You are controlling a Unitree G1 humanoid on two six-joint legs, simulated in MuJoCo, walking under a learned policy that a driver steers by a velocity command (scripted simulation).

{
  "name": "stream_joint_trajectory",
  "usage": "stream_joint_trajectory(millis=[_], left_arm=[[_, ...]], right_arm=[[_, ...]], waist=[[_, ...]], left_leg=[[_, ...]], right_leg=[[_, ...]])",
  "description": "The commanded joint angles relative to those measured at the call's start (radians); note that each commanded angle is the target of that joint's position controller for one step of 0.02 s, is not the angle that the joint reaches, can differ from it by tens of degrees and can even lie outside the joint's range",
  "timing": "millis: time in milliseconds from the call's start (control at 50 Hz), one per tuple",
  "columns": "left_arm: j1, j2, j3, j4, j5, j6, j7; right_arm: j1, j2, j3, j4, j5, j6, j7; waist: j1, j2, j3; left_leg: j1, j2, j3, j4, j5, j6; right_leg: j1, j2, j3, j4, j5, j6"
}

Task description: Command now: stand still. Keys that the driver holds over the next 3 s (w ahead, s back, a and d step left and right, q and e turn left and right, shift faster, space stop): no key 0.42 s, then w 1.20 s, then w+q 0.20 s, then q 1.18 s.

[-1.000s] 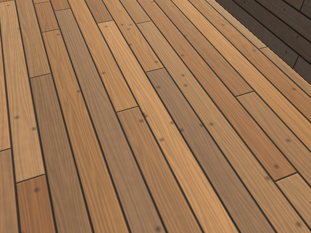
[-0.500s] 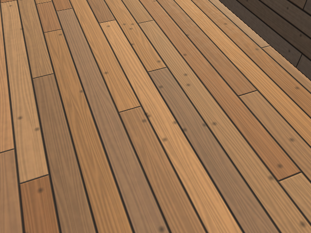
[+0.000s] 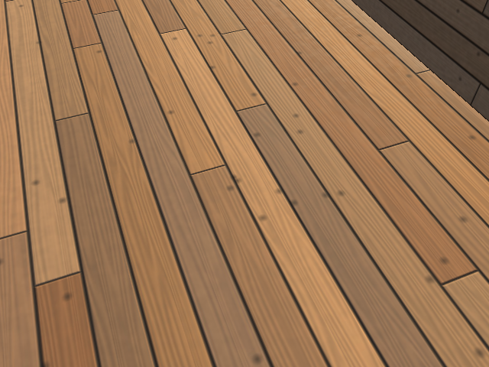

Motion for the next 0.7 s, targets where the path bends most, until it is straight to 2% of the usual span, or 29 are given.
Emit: stream_joint_trajectory(millis=[20,420,440,480,500,520,540,580,600,620,640,660,680,700], left_arm=[[0.030,0.099,0.012,-0.016,0.000,-0.006,0.003],[0.079,0.079,0.001,0.004,-0.002,-0.007,0.006],[0.099,0.067,-0.001,0.015,-0.002,-0.006,0.006],[0.105,0.082,0.006,0.012,-0.013,-0.006,0.010],[0.093,0.086,0.008,0.001,-0.013,-0.012,0.010],[0.079,0.075,0.006,-0.012,-0.014,-0.024,0.007],[0.063,0.057,0.003,-0.025,-0.014,-0.041,0.000],[0.040,0.023,-0.003,-0.047,-0.019,-0.073,-0.018],[0.034,0.031,-0.001,-0.055,-0.024,-0.084,-0.027],[0.046,0.032,0.001,-0.057,-0.029,-0.092,-0.033],[0.092,0.022,0.000,-0.046,-0.034,-0.098,-0.035],[0.173,0.027,0.006,-0.012,-0.035,-0.102,-0.034],[0.256,0.057,0.021,0.025,-0.025,-0.101,-0.032],[0.402,0.137,0.046,0.056,-0.022,-0.103,-0.028]], right_arm=[[0.048,-0.096,-0.015,-0.019,0.000,-0.006,-0.003],[0.106,-0.070,-0.012,-0.009,0.003,-0.007,-0.004],[0.126,-0.060,-0.010,0.002,0.003,-0.006,-0.005],[0.128,-0.093,-0.023,-0.003,0.015,-0.002,-0.012],[0.128,-0.103,-0.027,-0.013,0.018,-0.005,-0.013],[0.141,-0.112,-0.031,-0.018,0.023,-0.014,-0.011],[0.173,-0.128,-0.039,-0.016,0.028,-0.026,-0.008],[0.220,-0.176,-0.060,-0.008,0.033,-0.043,0.000],[0.199,-0.173,-0.061,-0.022,0.030,-0.048,0.002],[0.159,-0.166,-0.059,-0.041,0.029,-0.053,0.005],[0.104,-0.167,-0.059,-0.061,0.037,-0.054,0.009],[0.047,-0.160,-0.057,-0.084,0.045,-0.051,0.013],[0.017,-0.147,-0.055,-0.101,0.045,-0.053,0.015],[-0.012,-0.089,-0.039,-0.123,0.038,-0.065,0.020]], waist=[[0.001,-0.001,0.004],[0.002,0.000,0.016],[0.002,0.003,-0.009],[0.000,0.022,0.037],[-0.004,0.031,0.084],[-0.012,0.049,0.116],[-0.027,0.082,0.125],[-0.037,0.186,0.111],[-0.025,0.175,0.123],[-0.001,0.161,0.131],[0.038,0.161,0.135],[0.082,0.137,0.130],[0.105,0.076,0.107],[0.149,-0.132,0.046]], left_leg=[[-0.048,0.020,-0.019,-0.090,0.110,0.015],[-0.058,0.017,-0.020,-0.087,0.111,0.020],[-0.048,0.007,-0.011,-0.093,0.011,0.022],[-0.099,0.001,-0.026,-0.089,-0.335,0.058],[-0.137,0.026,-0.065,-0.108,-0.458,0.082],[-0.147,0.066,-0.125,-0.132,-0.516,0.109],[-0.117,0.121,-0.207,-0.167,-0.542,0.142],[-0.066,0.281,-0.435,-0.279,-0.584,0.229],[-0.102,0.315,-0.481,-0.304,-0.562,0.248],[-0.130,0.309,-0.457,-0.302,-0.523,0.238],[-0.179,0.277,-0.389,-0.274,-0.481,0.208],[-0.262,0.208,-0.287,-0.218,-0.409,0.164],[-0.329,0.132,-0.186,-0.095,-0.277,0.124],[-0.457,0.019,-0.019,0.236,-0.126,0.061]], right_leg=[[0.011,-0.017,0.014,-0.073,0.128,-0.021],[-0.003,-0.015,0.008,-0.069,0.119,-0.019],[0.007,-0.003,-0.005,-0.069,0.024,-0.021],[-0.063,0.032,-0.036,-0.019,-0.301,-0.043],[-0.124,0.029,-0.029,-0.001,-0.397,-0.057],[-0.174,0.022,-0.022,0.026,-0.405,-0.067],[-0.223,0.021,-0.028,0.082,-0.353,-0.066],[-0.276,0.018,-0.067,0.267,-0.194,-0.066],[-0.268,-0.006,-0.045,0.309,-0.193,-0.082],[-0.238,-0.015,-0.042,0.282,-0.225,-0.099],[-0.146,-0.015,-0.053,0.158,-0.220,-0.116],[0.026,0.009,-0.074,0.010,-0.151,-0.120],[0.164,0.010,-0.040,-0.033,-0.071,-0.106],[0.317,-0.156,0.232,-0.159,-0.167,-0.158]])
